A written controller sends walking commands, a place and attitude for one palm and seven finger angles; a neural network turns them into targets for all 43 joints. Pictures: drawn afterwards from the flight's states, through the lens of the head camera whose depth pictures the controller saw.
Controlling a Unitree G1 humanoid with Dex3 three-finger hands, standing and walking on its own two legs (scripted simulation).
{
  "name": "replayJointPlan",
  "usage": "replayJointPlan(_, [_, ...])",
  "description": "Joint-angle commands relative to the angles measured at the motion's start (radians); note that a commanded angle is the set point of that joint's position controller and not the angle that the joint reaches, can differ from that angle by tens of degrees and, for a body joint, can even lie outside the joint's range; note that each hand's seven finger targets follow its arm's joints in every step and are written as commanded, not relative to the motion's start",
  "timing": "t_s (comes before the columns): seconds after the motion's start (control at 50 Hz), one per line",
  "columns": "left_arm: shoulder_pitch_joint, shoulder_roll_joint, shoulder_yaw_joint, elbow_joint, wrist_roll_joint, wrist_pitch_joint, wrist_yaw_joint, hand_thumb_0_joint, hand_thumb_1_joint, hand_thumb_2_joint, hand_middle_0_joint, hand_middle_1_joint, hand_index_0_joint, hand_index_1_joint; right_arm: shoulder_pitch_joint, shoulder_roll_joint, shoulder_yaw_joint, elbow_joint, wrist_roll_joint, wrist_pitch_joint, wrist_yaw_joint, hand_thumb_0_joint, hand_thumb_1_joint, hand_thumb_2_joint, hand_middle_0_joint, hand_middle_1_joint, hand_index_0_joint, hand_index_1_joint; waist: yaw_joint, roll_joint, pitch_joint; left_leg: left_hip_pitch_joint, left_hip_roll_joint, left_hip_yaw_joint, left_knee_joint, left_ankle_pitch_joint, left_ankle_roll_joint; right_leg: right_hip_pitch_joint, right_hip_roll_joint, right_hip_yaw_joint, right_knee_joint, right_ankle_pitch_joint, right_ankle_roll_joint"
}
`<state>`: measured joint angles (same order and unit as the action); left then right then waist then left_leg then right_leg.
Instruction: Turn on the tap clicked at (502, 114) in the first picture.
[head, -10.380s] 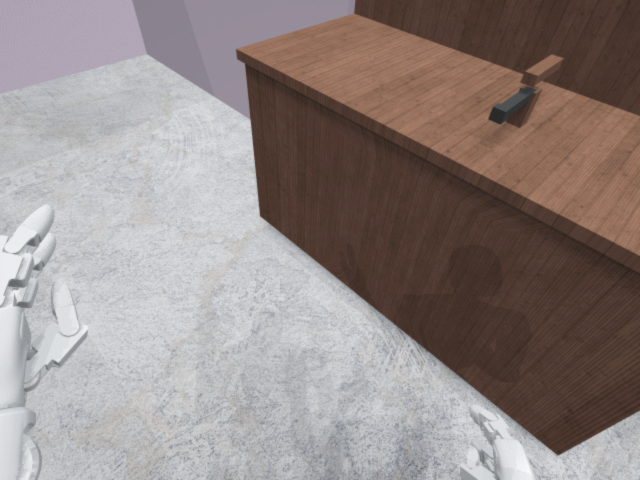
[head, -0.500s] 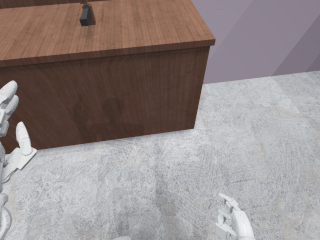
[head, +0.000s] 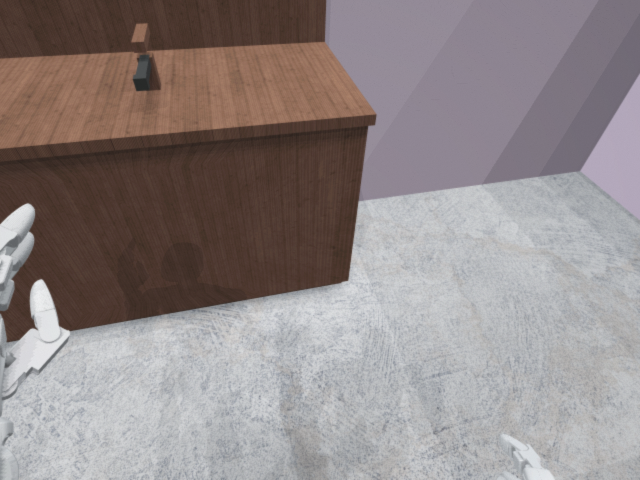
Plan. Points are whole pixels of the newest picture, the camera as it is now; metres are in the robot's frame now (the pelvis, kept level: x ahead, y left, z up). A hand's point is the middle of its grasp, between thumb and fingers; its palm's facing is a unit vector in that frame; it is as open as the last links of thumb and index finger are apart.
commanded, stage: take the last steps up to it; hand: left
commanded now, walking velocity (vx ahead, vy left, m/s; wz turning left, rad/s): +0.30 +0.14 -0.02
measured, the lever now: (141, 82) +0.90 +0.45 +0.09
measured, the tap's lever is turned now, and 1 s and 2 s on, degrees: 0 0 0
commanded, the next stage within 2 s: none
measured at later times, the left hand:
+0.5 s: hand (79, 279) +0.27 +0.26 +0.17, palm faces +0.36 -0.80 -0.47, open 7.4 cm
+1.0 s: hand (97, 210) +0.38 +0.30 +0.16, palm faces +0.36 -0.79 -0.49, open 7.4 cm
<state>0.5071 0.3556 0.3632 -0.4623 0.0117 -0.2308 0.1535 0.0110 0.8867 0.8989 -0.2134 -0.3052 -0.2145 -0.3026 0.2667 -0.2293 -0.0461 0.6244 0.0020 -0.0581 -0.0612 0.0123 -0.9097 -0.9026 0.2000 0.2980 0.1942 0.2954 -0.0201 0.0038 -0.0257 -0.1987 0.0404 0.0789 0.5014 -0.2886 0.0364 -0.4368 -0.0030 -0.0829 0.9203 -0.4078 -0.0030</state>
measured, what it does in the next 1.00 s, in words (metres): walks ahead: right foot, then left foot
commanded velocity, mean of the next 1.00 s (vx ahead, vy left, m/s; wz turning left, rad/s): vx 0.30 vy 0.12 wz -0.02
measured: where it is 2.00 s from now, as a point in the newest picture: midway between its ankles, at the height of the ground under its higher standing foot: (267, 452)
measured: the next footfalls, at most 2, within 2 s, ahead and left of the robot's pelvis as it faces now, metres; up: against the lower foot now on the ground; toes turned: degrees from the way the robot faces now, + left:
right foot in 0.14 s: +0.05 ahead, -0.13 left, +0.00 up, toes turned -9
left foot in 0.50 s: +0.14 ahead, +0.17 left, +0.00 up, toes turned +8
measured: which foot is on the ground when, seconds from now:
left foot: down 0.00-0.16, up 0.18-0.48, down 0.50-0.82, up 0.84-1.00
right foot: up 0.00-0.12, down 0.14-0.50, up 0.52-0.78, down 0.80-1.00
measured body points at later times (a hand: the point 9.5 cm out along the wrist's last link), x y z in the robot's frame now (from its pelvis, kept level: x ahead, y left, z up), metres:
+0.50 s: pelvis +0.05 +0.03 -0.01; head +0.10 +0.03 +0.44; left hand +0.24 +0.30 +0.19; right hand +0.20 -0.24 -0.10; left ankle +0.10 +0.16 -0.74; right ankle +0.02 -0.12 -0.74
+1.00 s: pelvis +0.16 +0.06 +0.00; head +0.20 +0.04 +0.45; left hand +0.36 +0.34 +0.19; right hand +0.31 -0.18 -0.12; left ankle +0.16 +0.20 -0.65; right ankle +0.15 -0.04 -0.74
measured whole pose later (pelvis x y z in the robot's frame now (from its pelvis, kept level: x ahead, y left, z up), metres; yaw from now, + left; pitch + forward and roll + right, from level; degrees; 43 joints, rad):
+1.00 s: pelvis +0.16 +0.06 +0.00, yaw -2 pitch +1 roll +1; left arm 0.49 0.34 0.39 -0.43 -0.01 -0.24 0.13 0.01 0.89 0.90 -0.21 -0.31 -0.22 -0.30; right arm 0.17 -0.22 -0.02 0.66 0.00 -0.02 -0.03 0.01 -0.91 -0.90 0.21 0.30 0.20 0.30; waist 0.00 0.03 0.07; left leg -0.56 0.07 0.06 1.17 -0.33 -0.02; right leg -0.24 -0.08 -0.18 0.52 -0.28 -0.03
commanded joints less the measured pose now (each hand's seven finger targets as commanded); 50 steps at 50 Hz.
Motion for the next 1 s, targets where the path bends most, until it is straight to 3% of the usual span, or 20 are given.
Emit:
replayJointPlan(0.0, [-0.180, 0.142, 0.043, -0.220, -0.001, -0.062, 0.012, 0.000, 0.900, 0.900, -0.200, -0.300, -0.200, -0.300, -0.130, -0.103, -0.017, -0.135, 0.014, -0.073, -0.001, 0.000, -0.900, -0.900, 0.200, 0.300, 0.200, 0.300, 0.019, 0.246, 0.097, -0.139, 0.189, -0.121, -0.263, -0.236, 0.115, 0.035, -0.026, -0.060, -0.087, -0.035, 0.024])
replayJointPlan(0.1, [-0.199, 0.145, 0.038, -0.130, 0.003, -0.040, 0.012, 0.000, 0.900, 0.900, -0.200, -0.300, -0.200, -0.300, -0.126, -0.088, -0.001, -0.117, 0.003, -0.063, -0.006, 0.000, -0.900, -0.900, 0.200, 0.300, 0.200, 0.300, 0.023, 0.082, 0.021, -0.216, 0.137, -0.081, 0.012, -0.153, 0.054, 0.349, -0.068, -0.015, -0.513, 0.048, -0.007])
replayJointPlan(0.14, [-0.218, 0.218, 0.097, -0.117, -0.010, -0.040, 0.015, 0.000, 0.900, 0.900, -0.200, -0.300, -0.200, -0.300, -0.160, -0.067, -0.005, -0.135, 0.007, -0.051, 0.002, 0.000, -0.900, -0.900, 0.200, 0.300, 0.200, 0.300, 0.035, -0.317, 0.017, -0.510, -0.020, 0.015, 0.499, -0.251, -0.027, 0.466, -0.425, 0.582, -0.704, -0.027, -0.180])
replayJointPlan(0.16, [-0.260, 0.228, 0.112, -0.145, -0.022, -0.049, 0.017, 0.000, 0.900, 0.900, -0.200, -0.300, -0.200, -0.300, -0.174, -0.089, -0.012, -0.128, 0.001, -0.050, 0.007, 0.000, -0.900, -0.900, 0.200, 0.300, 0.200, 0.300, 0.035, -0.259, 0.019, -0.546, 0.015, -0.087, 0.649, -0.187, -0.046, 0.438, -0.481, 0.599, -0.735, -0.043, -0.208])
replayJointPlan(0.22, [-0.132, 0.206, 0.123, -0.175, -0.032, -0.063, -0.003, 0.000, 0.900, 0.900, -0.200, -0.300, -0.200, -0.300, -0.190, -0.069, -0.003, -0.127, 0.008, -0.020, 0.016, 0.000, -0.900, -0.900, 0.200, 0.300, 0.200, 0.300, 0.032, -0.124, 0.048, -0.487, 0.075, -0.115, 0.658, -0.074, -0.058, 0.310, -0.403, 0.399, -0.708, 0.028, -0.191])
replayJointPlan(0.28, [-0.047, 0.192, 0.141, -0.200, -0.032, -0.082, 0.001, 0.000, 0.900, 0.900, -0.200, -0.300, -0.200, -0.300, -0.179, -0.052, 0.010, -0.127, 0.003, -0.004, 0.023, 0.000, -0.900, -0.900, 0.200, 0.300, 0.200, 0.300, 0.020, -0.143, 0.001, -0.384, 0.080, -0.046, 0.449, -0.029, -0.059, 0.303, -0.336, 0.176, -0.657, 0.272, -0.147])
replayJointPlan(0.38, [-0.051, 0.196, 0.146, -0.311, -0.031, -0.077, 0.027, 0.000, 0.900, 0.900, -0.200, -0.300, -0.200, -0.300, -0.168, -0.046, -0.008, -0.157, -0.003, -0.034, 0.015, 0.000, -0.900, -0.900, 0.200, 0.300, 0.200, 0.300, 0.047, -0.161, -0.073, -0.173, 0.009, 0.085, 0.118, -0.001, -0.040, 0.346, -0.300, 0.144, -0.581, 0.355, -0.127])
replayJointPlan(0.44, [-0.079, 0.194, 0.139, -0.352, -0.029, -0.076, 0.033, 0.000, 0.900, 0.900, -0.200, -0.300, -0.200, -0.300, -0.127, -0.066, -0.027, -0.161, 0.000, -0.054, -0.002, 0.000, -0.900, -0.900, 0.200, 0.300, 0.200, 0.300, 0.021, -0.052, -0.113, 0.043, -0.012, 0.114, -0.070, 0.096, -0.036, 0.294, -0.219, 0.071, -0.409, 0.290, -0.064])
replayJointPlan(0.46, [-0.088, 0.189, 0.137, -0.359, -0.030, -0.081, 0.034, 0.000, 0.900, 0.900, -0.200, -0.300, -0.200, -0.300, -0.102, -0.086, -0.039, -0.160, 0.005, -0.056, -0.007, 0.000, -0.900, -0.900, 0.200, 0.300, 0.200, 0.300, 0.001, 0.080, -0.134, 0.167, 0.049, 0.030, -0.103, 0.124, -0.004, 0.198, -0.171, 0.024, -0.230, 0.280, -0.029])
replayJointPlan(0.48, [-0.085, 0.178, 0.133, -0.376, -0.028, -0.087, 0.035, 0.000, 0.900, 0.900, -0.200, -0.300, -0.200, -0.300, -0.110, -0.112, -0.052, -0.164, 0.007, -0.055, -0.005, 0.000, -0.900, -0.900, 0.200, 0.300, 0.200, 0.300, -0.002, 0.309, -0.154, 0.312, 0.238, -0.217, -0.110, 0.261, 0.080, -0.033, -0.076, -0.056, -0.002, -0.008, 0.021])
replayJointPlan(0.5, [-0.074, 0.181, 0.116, -0.357, -0.015, -0.093, 0.034, 0.000, 0.900, 0.900, -0.200, -0.300, -0.200, -0.300, -0.116, -0.100, -0.048, -0.176, 0.009, -0.062, -0.003, 0.000, -0.900, -0.900, 0.200, 0.300, 0.200, 0.300, 0.006, 0.329, -0.133, 0.305, 0.350, -0.381, -0.163, 0.349, 0.158, -0.129, -0.043, -0.018, 0.196, -0.236, 0.016])
replayJointPlan(0.54, [-0.069, 0.213, 0.154, -0.251, -0.022, -0.082, 0.026, 0.000, 0.900, 0.900, -0.200, -0.300, -0.200, -0.300, -0.138, -0.087, -0.036, -0.143, 0.007, -0.062, 0.003, 0.000, -0.900, -0.900, 0.200, 0.300, 0.200, 0.300, 0.001, 0.238, -0.051, 0.150, 0.366, -0.372, -0.201, 0.183, 0.217, -0.201, -0.106, 0.042, 0.290, -0.182, 0.016])
replayJointPlan(0.62, [-0.056, 0.177, 0.129, -0.352, -0.030, -0.092, 0.015, 0.000, 0.900, 0.900, -0.200, -0.300, -0.200, -0.300, -0.137, -0.081, -0.032, -0.138, 0.020, -0.078, 0.014, 0.000, -0.900, -0.900, 0.200, 0.300, 0.200, 0.300, 0.016, 0.239, -0.055, 0.110, 0.251, -0.129, -0.163, 0.264, 0.149, -0.119, -0.101, -0.029, 0.051, -0.043, 0.028])
replayJointPlan(0.74, [0.006, 0.184, 0.145, -0.251, -0.039, -0.050, 0.016, 0.000, 0.900, 0.900, -0.200, -0.300, -0.200, -0.300, -0.139, -0.074, -0.006, -0.139, 0.011, -0.069, 0.007, 0.000, -0.900, -0.900, 0.200, 0.300, 0.200, 0.300, 0.027, 0.135, -0.089, -0.013, 0.218, -0.037, -0.022, 0.243, 0.075, 0.236, -0.026, -0.115, -0.396, 0.117, 0.017])
replayJointPlan(0.76, [-0.009, 0.194, 0.154, -0.222, -0.036, -0.043, 0.015, 0.000, 0.900, 0.900, -0.200, -0.300, -0.200, -0.300, -0.145, -0.070, -0.006, -0.136, 0.013, -0.057, 0.004, 0.000, -0.900, -0.900, 0.200, 0.300, 0.200, 0.300, 0.032, 0.056, -0.105, -0.087, 0.193, -0.012, 0.095, 0.189, 0.055, 0.342, -0.060, -0.065, -0.470, 0.173, 0.000])
replayJointPlan(0.78, [-0.027, 0.211, 0.164, -0.205, -0.028, -0.040, 0.014, 0.000, 0.900, 0.900, -0.200, -0.300, -0.200, -0.300, -0.139, -0.053, -0.007, -0.136, 0.013, -0.045, 0.004, 0.000, -0.900, -0.900, 0.200, 0.300, 0.200, 0.300, 0.029, -0.139, -0.129, -0.225, 0.111, 0.059, 0.329, 0.072, 0.022, 0.450, -0.210, 0.164, -0.540, 0.188, -0.064])
replayJointPlan(0.8, [-0.017, 0.225, 0.178, -0.165, -0.029, -0.034, 0.013, 0.000, 0.900, 0.900, -0.200, -0.300, -0.200, -0.300, -0.157, -0.041, -0.001, -0.161, 0.008, -0.039, 0.009, 0.000, -0.900, -0.900, 0.200, 0.300, 0.200, 0.300, 0.031, -0.322, -0.111, -0.471, -0.017, 0.059, 0.575, -0.224, -0.025, 0.548, -0.420, 0.547, -0.612, 0.302, -0.174])
replayJointPlan(0.82, [-0.073, 0.240, 0.205, -0.167, -0.050, -0.039, 0.014, 0.000, 0.900, 0.900, -0.200, -0.300, -0.200, -0.300, -0.181, -0.058, -0.003, -0.153, 0.006, -0.039, 0.015, 0.000, -0.900, -0.900, 0.200, 0.300, 0.200, 0.300, 0.034, -0.274, -0.072, -0.526, 0.009, -0.063, 0.728, -0.229, -0.043, 0.498, -0.486, 0.605, -0.656, 0.250, -0.195])
replayJointPlan(0.88, [-0.041, 0.201, 0.174, -0.131, -0.045, -0.062, -0.006, 0.000, 0.900, 0.900, -0.200, -0.300, -0.200, -0.300, -0.165, -0.059, -0.001, -0.114, 0.006, -0.015, 0.023, 0.000, -0.900, -0.900, 0.200, 0.300, 0.200, 0.300, 0.021, -0.118, 0.004, -0.549, 0.072, -0.105, 0.800, -0.071, -0.069, 0.388, -0.401, 0.353, -0.641, 0.275, -0.169])
replayJointPlan(0.98, [-0.094, 0.179, 0.108, -0.234, -0.030, -0.088, -0.001, 0.000, 0.900, 0.900, -0.200, -0.300, -0.200, -0.300, -0.170, -0.067, 0.000, -0.129, 0.000, -0.010, 0.026, 0.000, -0.900, -0.900, 0.200, 0.300, 0.200, 0.300, 0.019, -0.121, -0.021, -0.417, 0.083, -0.013, 0.471, 0.013, -0.062, 0.343, -0.324, 0.093, -0.605, 0.485, -0.130])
